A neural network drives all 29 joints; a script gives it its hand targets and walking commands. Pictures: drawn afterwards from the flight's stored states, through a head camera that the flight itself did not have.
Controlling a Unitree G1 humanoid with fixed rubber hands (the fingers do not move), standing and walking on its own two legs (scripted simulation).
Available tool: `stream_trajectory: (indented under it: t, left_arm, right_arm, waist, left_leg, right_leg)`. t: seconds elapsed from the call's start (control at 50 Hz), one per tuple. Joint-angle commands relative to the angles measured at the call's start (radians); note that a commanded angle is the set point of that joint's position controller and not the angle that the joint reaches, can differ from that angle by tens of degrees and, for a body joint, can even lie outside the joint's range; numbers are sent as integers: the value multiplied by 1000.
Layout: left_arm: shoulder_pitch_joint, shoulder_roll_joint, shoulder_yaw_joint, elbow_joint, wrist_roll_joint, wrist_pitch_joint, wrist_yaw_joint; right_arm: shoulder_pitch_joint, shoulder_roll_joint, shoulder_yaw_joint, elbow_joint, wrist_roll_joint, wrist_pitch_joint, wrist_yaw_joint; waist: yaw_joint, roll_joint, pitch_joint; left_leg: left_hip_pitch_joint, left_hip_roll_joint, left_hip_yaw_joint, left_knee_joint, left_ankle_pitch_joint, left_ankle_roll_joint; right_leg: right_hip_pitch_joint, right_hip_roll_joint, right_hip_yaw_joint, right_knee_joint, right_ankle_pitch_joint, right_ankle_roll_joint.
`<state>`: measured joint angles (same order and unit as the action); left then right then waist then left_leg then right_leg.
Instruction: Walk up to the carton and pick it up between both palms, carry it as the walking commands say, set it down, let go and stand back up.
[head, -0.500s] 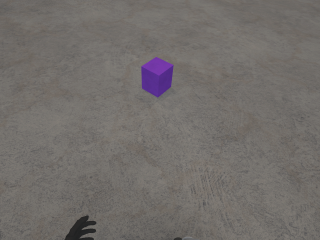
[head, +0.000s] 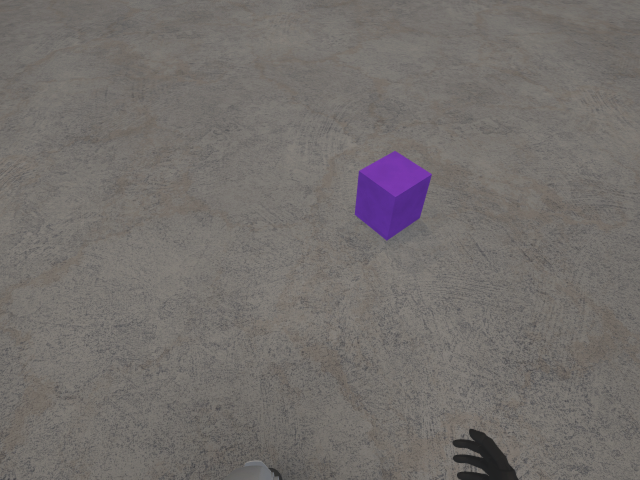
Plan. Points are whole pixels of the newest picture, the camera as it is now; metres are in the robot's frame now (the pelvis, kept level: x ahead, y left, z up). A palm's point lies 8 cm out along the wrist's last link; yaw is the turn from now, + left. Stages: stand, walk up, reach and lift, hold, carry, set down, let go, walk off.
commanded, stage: walk up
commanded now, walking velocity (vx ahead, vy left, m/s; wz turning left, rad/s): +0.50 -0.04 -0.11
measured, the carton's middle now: (390, 195) +1.31 -0.18 -0.65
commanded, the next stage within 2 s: none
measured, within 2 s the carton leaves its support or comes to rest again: neither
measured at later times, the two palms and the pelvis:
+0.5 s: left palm (232, 315) +0.40 +0.19 -0.12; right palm out of the picture +0.10 -0.24 -0.11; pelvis +0.24 -0.02 +0.00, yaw -1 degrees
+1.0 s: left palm (239, 328) +0.37 +0.17 -0.11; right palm (488, 233) +0.63 -0.28 -0.12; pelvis +0.48 -0.06 +0.01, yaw -1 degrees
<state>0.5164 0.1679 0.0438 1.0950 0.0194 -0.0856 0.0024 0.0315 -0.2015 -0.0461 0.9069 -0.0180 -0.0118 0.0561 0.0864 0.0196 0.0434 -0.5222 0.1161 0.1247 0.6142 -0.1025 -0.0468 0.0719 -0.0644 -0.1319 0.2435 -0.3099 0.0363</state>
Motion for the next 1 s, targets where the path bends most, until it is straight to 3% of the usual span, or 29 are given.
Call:
stream_trajectory:
  t: [0.0,0.02,0.04,0.06,0.08,0.1,0.12,0.14,0.16,0.2,0.26,0.36,0.46,0.5,0.52,0.54,0.56,0.58,0.6,0.62,0.64,0.66,0.7,0.74,0.82,0.92,0.96,0.98]
  left_arm:
    - [30,174,36,-14,-1,0,10]
    - [4,186,36,-18,-7,4,9]
    - [-11,173,30,-23,-6,6,5]
    - [15,114,20,-36,-13,6,4]
    - [44,102,29,-63,-3,10,4]
    - [3,120,29,-56,7,17,1]
    - [-34,102,22,-55,5,19,-5]
    - [-63,77,19,-46,1,22,-11]
    - [-72,60,20,-51,4,31,-18]
    - [-79,57,26,-62,13,57,-31]
    - [-172,65,26,-106,16,77,-47]
    - [-382,50,12,-184,1,82,-72]
    - [-507,73,9,-227,-4,72,-83]
    - [-496,83,14,-226,2,58,-76]
    - [-432,84,16,-206,6,44,-67]
    - [-322,123,32,-168,9,32,-53]
    - [-177,190,54,-125,16,18,-37]
    - [-23,318,84,-98,31,5,-20]
    - [-9,367,89,-94,14,18,-14]
    - [-66,316,78,-105,13,13,-17]
    - [-140,253,60,-110,10,3,-19]
    - [-227,187,40,-119,5,-5,-17]
    - [-259,127,18,-110,-6,-17,-11]
    - [-210,120,9,-91,-11,-26,-13]
    - [-94,138,6,-70,-3,-24,-6]
    - [-26,158,17,-54,-2,-20,3]
    - [-18,159,22,-51,1,-19,-1]
    - [-18,164,23,-45,-1,-13,-2]
  right_arm:
    - [-12,-64,-13,-41,-11,-32,-17]
    - [109,-89,-22,-2,-14,-43,-27]
    - [291,-138,-39,68,-15,-52,-39]
    - [453,-272,-66,96,-30,-55,-57]
    - [550,-367,-86,128,-16,-48,-70]
    - [446,-309,-68,112,-7,-50,-66]
    - [353,-218,-50,100,-10,-59,-63]
    - [290,-145,-37,95,-12,-67,-59]
    - [274,-96,-25,97,-8,-74,-58]
    - [312,-86,-15,102,-8,-84,-58]
    - [377,-111,-18,106,-5,-90,-59]
    - [465,-120,-20,127,-6,-83,-67]
    - [491,-160,-38,137,-7,-71,-73]
    - [482,-164,-41,145,-3,-68,-71]
    - [465,-133,-36,158,3,-60,-67]
    - [467,-124,-30,159,4,-56,-62]
    - [487,-106,-22,151,1,-56,-58]
    - [465,-40,-6,100,3,-68,-52]
    - [477,-45,-7,67,-3,-67,-55]
    - [428,-74,-11,75,-16,-65,-56]
    - [416,-80,-21,98,-16,-59,-53]
    - [417,-59,-25,106,-15,-53,-50]
    - [418,-41,-30,100,-15,-30,-37]
    - [381,-38,-36,85,-20,-4,-25]
    - [184,-53,-37,17,-20,22,-4]
    - [22,-44,-30,-21,-14,15,12]
    - [-36,-33,-21,-43,-3,5,12]
    - [-52,-36,-12,-69,2,-4,9]
  waist:
    - [-53,-146,64]
    - [-113,-90,-8]
    - [-174,-25,-143]
    - [-231,209,-236]
    - [-233,293,-321]
    - [-174,132,-254]
    - [-139,78,-131]
    - [-111,63,-48]
    - [-95,86,-17]
    - [-79,124,-15]
    - [-91,144,-5]
    - [-149,148,75]
    - [-170,175,117]
    - [-153,203,98]
    - [-113,201,50]
    - [-61,100,-22]
    - [-4,-38,-118]
    - [51,-351,-209]
    - [45,-395,-278]
    - [14,-238,-219]
    - [-27,-81,-134]
    - [-69,-47,-84]
    - [-101,-151,-64]
    - [-104,-175,-37]
    - [-65,-158,48]
    - [-27,-166,107]
    - [-22,-205,115]
    - [-30,-259,103]
  left_leg:
    - [116,-30,37,-73,-79,10]
    - [269,-52,65,-148,-71,22]
    - [501,-36,50,-128,-85,44]
    - [738,241,-321,-219,-137,77]
    - [807,465,-759,-387,-103,148]
    - [705,449,-712,-381,-111,153]
    - [563,375,-559,-381,-79,148]
    - [463,299,-406,-378,-41,139]
    - [406,248,-310,-395,0,127]
    - [356,207,-206,-389,146,111]
    - [356,196,-146,-396,175,107]
    - [392,203,-128,-470,13,109]
    - [411,224,-100,-491,-32,112]
    - [416,214,-65,-457,-33,104]
    - [389,171,-20,-377,-80,102]
    - [320,130,9,-210,-30,96]
    - [200,79,30,51,-50,83]
    - [-26,-26,28,376,-411,52]
    - [-149,-34,-66,582,-496,66]
    - [-169,7,-126,671,-406,82]
    - [-156,31,-145,686,-296,79]
    - [-104,63,-152,647,-200,64]
    - [-23,56,-142,587,-134,51]
    - [-35,40,-118,554,-90,39]
    - [-131,42,-89,391,-15,7]
    - [-130,20,-52,155,73,-18]
    - [-76,9,-27,53,67,-13]
    - [14,-4,-14,19,32,-2]
  right_leg:
    - [-112,-198,142,16,413,-136]
    - [-134,-163,100,176,506,-122]
    - [-210,-105,52,389,470,-100]
    - [-491,2,17,708,43,-49]
    - [-663,47,137,961,-237,-40]
    - [-681,-19,233,1037,-155,-46]
    - [-676,-51,222,1014,-60,-46]
    - [-661,-80,199,971,17,-40]
    - [-647,-92,177,933,53,-31]
    - [-608,-76,137,922,115,-15]
    - [-640,-77,106,828,186,0]
    - [-679,-74,61,544,265,9]
    - [-593,-54,30,342,229,6]
    - [-513,-38,11,284,180,2]
    - [-393,-23,-10,251,165,5]
    - [-205,2,-37,252,137,2]
    - [8,-36,31,237,52,-18]
    - [142,-306,410,94,-57,-88]
    - [170,-433,673,-43,-238,-172]
    - [83,-436,673,-54,-211,-182]
    - [-31,-419,629,-31,-37,-174]
    - [-134,-346,491,-19,99,-161]
    - [-207,-244,330,-17,215,-117]
    - [-211,-242,251,-39,278,-113]
    - [-186,-255,213,-96,250,-132]
    - [-160,-243,166,-142,141,-121]
    - [-160,-224,127,-152,121,-119]
    - [-195,-180,76,-142,116,-123]
